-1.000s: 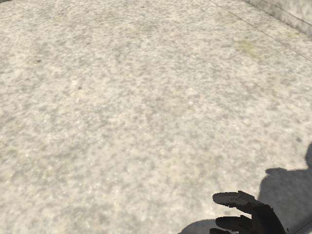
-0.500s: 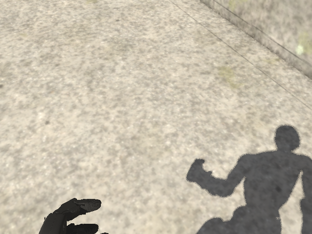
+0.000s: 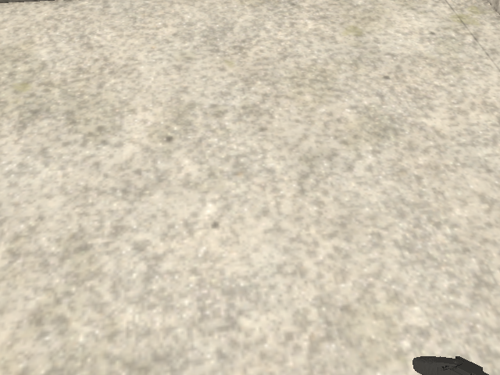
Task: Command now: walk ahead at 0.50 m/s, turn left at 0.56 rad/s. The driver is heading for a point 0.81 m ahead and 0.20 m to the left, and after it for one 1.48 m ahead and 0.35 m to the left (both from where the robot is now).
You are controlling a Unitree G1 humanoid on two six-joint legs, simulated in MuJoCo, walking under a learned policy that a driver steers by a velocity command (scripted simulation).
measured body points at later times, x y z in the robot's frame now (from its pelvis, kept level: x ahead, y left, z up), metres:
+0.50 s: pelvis +0.28 +0.01 +0.00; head +0.29 +0.03 +0.45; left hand +0.43 +0.30 -0.06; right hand +0.42 -0.25 -0.10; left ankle +0.15 +0.10 -0.72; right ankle +0.42 -0.08 -0.72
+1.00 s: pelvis +0.49 +0.13 +0.00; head +0.52 +0.15 +0.45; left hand +0.33 +0.37 -0.13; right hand +0.82 +0.07 -0.06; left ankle +0.53 +0.29 -0.72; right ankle +0.43 -0.08 -0.72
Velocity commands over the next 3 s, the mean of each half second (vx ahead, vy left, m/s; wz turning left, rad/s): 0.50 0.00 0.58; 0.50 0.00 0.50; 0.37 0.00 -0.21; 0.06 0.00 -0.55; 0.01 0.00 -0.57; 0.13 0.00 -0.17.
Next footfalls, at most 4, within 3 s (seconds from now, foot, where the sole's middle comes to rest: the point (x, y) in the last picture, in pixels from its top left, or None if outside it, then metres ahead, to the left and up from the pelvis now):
0.02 left None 0.19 0.11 -0.76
0.50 right None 0.46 -0.06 -0.76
1.00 left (155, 329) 0.57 0.31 -0.76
1.50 right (199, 232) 0.89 0.24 -0.76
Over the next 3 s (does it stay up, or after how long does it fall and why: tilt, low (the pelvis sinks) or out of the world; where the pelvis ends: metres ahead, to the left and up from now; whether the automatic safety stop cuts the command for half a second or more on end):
stays up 0.79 0.27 0.02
